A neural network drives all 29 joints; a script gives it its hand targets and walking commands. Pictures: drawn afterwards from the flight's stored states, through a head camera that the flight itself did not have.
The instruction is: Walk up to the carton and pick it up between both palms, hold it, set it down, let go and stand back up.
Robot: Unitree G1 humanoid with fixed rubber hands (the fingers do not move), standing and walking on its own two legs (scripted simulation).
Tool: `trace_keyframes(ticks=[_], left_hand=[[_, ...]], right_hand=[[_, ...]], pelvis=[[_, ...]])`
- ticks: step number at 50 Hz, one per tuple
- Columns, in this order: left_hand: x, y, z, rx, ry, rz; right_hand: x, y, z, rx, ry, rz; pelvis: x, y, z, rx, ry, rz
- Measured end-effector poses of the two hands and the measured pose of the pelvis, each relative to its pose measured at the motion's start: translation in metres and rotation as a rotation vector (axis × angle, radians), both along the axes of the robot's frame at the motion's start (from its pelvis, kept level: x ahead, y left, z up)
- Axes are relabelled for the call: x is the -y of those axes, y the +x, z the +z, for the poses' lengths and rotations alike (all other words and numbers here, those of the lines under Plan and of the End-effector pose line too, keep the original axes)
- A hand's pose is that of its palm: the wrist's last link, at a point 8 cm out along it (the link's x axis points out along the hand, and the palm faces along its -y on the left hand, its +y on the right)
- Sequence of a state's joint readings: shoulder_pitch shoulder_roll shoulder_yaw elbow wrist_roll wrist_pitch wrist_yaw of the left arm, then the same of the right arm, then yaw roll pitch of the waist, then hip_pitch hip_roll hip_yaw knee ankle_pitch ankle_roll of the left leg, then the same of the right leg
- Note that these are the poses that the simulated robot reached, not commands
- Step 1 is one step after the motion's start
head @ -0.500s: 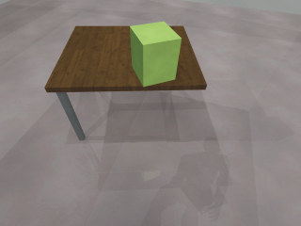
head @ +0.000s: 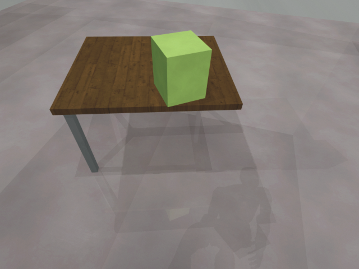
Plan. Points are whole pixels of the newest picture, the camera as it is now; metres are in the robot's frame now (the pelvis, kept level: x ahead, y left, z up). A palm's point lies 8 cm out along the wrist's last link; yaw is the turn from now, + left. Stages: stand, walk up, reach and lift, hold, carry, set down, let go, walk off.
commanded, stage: walk up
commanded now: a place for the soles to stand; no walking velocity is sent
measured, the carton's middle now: (179, 68) +0.97 -0.01 -0.07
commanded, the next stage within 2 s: none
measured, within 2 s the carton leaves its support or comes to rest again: neither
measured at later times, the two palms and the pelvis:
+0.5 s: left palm out of the picture +0.08 +0.16 -0.14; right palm (302, 268) +0.16 -0.31 -0.14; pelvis +0.12 -0.06 -0.01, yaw +2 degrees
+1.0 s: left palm (113, 173) +0.42 +0.21 -0.12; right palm (285, 212) +0.30 -0.31 -0.13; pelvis +0.32 -0.05 -0.01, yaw +0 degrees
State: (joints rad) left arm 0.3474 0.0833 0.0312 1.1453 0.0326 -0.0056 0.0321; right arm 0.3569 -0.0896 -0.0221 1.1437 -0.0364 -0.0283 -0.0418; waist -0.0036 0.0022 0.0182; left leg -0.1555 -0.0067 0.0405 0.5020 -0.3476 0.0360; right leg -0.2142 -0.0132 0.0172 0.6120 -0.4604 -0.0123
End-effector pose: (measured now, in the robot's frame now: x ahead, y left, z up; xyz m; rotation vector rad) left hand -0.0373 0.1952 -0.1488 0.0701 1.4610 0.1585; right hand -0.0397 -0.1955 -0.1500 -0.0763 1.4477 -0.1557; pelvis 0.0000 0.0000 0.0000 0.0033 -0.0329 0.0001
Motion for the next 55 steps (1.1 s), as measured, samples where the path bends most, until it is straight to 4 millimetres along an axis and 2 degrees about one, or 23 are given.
trace_keyframes(ticks=[4,9,11,13,15,19,25,31,35,37,39,44,48,51,53,55], left_hand=[[-0.009,0.021,0.002,0.017,0.035,-0.080],[-0.009,0.079,0.008,0.138,0.094,-0.121],[-0.006,0.101,0.006,0.203,0.125,-0.119],[0.000,0.114,0.002,0.247,0.148,-0.092],[0.007,0.117,0.000,0.249,0.155,-0.050],[0.021,0.115,0.003,0.199,0.134,-0.021],[0.034,0.122,0.006,0.147,0.081,-0.002],[0.020,0.144,-0.008,0.096,0.051,0.046],[0.000,0.172,-0.023,0.049,0.038,0.032],[-0.011,0.197,-0.024,0.043,0.042,-0.002],[-0.021,0.230,-0.019,0.068,0.059,-0.040],[-0.033,0.336,0.006,0.234,0.102,-0.120],[-0.023,0.418,0.025,0.363,0.111,-0.184],[-0.006,0.473,0.033,0.439,0.117,-0.234],[0.006,0.503,0.033,0.484,0.132,-0.256],[0.017,0.523,0.031,0.514,0.146,-0.249]], right_hand=[[0.025,-0.015,0.001,0.003,-0.049,-0.073],[0.061,-0.034,-0.002,-0.087,-0.071,-0.104],[0.077,-0.031,-0.012,-0.126,-0.064,-0.087],[0.093,-0.018,-0.022,-0.147,-0.058,-0.046],[0.106,0.010,-0.025,-0.125,-0.063,-0.003],[0.120,0.091,-0.015,0.039,-0.082,0.060],[0.113,0.201,0.011,0.240,-0.080,0.131],[0.091,0.292,0.021,0.330,-0.092,0.202],[0.077,0.340,0.020,0.397,-0.126,0.220],[0.076,0.349,0.020,0.407,-0.143,0.187],[0.078,0.349,0.021,0.383,-0.155,0.153],[0.093,0.337,0.026,0.269,-0.170,0.106],[0.108,0.336,0.023,0.193,-0.163,0.086],[0.121,0.344,0.013,0.161,-0.144,0.065],[0.133,0.355,0.001,0.141,-0.130,0.057],[0.142,0.369,-0.011,0.118,-0.113,0.065]], pelvis=[[0.012,0.012,-0.003,0.006,0.009,-0.026],[0.035,0.033,-0.010,0.023,0.022,-0.041],[0.046,0.044,-0.020,0.034,0.012,-0.039],[0.056,0.055,-0.029,0.042,-0.019,-0.015],[0.061,0.065,-0.031,0.042,-0.032,0.001],[0.065,0.086,-0.022,0.054,-0.040,0.017],[0.064,0.125,-0.010,0.048,-0.044,0.040],[0.049,0.174,-0.017,0.032,-0.055,0.076],[0.036,0.209,-0.030,0.032,0.003,0.071],[0.033,0.225,-0.031,0.034,0.009,0.062],[0.032,0.239,-0.027,0.040,0.014,0.053],[0.036,0.276,-0.015,0.041,0.023,0.026],[0.044,0.306,-0.012,0.035,0.026,0.003],[0.055,0.331,-0.017,0.035,0.025,-0.011],[0.065,0.351,-0.025,0.033,0.023,-0.016],[0.074,0.369,-0.033,0.039,-0.009,-0.014]])
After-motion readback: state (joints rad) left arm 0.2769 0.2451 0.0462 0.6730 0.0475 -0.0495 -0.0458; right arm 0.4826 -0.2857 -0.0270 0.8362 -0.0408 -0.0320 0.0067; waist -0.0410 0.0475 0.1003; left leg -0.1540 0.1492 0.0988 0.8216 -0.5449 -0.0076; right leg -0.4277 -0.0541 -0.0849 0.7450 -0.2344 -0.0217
